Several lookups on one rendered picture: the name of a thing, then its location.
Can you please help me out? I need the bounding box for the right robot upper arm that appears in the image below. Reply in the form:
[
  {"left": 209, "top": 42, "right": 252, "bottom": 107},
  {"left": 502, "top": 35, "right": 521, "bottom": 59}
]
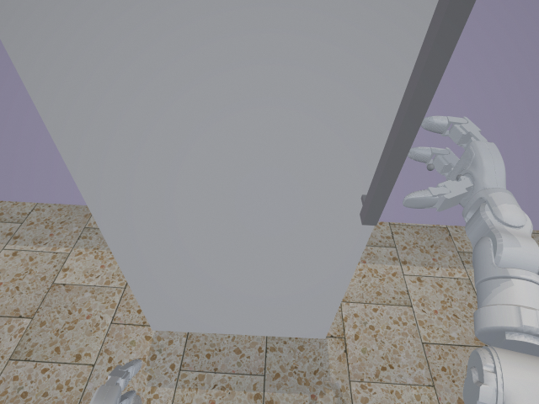
[{"left": 463, "top": 346, "right": 539, "bottom": 404}]

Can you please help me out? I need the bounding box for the right robot forearm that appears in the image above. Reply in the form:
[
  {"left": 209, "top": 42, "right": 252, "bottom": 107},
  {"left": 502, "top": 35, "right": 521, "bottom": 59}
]
[{"left": 462, "top": 188, "right": 539, "bottom": 357}]

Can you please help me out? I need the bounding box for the robot right hand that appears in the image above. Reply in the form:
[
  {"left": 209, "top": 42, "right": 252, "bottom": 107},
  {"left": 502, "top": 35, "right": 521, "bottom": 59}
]
[{"left": 403, "top": 116, "right": 506, "bottom": 212}]

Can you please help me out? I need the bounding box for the fridge door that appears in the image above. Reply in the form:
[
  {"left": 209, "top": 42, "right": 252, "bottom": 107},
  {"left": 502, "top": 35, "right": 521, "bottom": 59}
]
[{"left": 0, "top": 0, "right": 439, "bottom": 339}]

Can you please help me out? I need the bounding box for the robot left hand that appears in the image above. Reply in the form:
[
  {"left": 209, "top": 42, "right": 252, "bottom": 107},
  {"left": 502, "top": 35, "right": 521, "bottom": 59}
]
[{"left": 89, "top": 359, "right": 142, "bottom": 404}]

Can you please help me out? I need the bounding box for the handle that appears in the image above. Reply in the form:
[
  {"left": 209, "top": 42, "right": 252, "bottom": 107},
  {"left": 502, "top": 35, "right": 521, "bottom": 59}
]
[{"left": 360, "top": 0, "right": 476, "bottom": 226}]

